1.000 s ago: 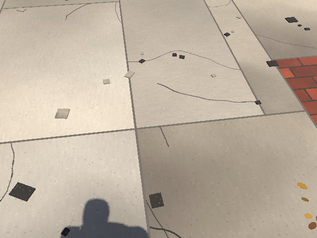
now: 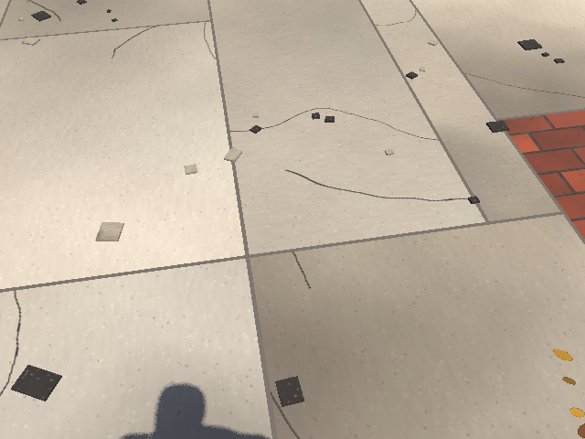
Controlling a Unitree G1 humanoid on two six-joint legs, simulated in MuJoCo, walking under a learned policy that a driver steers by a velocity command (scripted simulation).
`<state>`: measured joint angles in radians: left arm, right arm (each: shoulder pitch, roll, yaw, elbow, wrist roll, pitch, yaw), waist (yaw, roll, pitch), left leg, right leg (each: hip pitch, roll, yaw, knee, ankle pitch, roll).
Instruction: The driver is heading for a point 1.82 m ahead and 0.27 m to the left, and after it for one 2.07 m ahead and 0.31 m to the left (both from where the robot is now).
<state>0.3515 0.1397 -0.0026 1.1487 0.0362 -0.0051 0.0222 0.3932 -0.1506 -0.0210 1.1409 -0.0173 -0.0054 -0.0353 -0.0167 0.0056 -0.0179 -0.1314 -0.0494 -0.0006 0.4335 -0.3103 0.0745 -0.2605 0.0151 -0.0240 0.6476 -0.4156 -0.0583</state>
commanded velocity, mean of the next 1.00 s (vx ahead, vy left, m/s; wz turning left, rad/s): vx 0.37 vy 0.00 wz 0.00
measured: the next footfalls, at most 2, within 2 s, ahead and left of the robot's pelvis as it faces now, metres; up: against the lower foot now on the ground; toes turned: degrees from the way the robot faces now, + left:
left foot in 0.60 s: +0.44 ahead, +0.03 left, +0.00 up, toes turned +5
right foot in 1.08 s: +0.61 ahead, -0.12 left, +0.00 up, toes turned -3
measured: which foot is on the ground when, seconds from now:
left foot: down 0.00-0.14, up 0.16-0.58, down 0.60-1.00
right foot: down 0.00-0.62, up 0.64-1.00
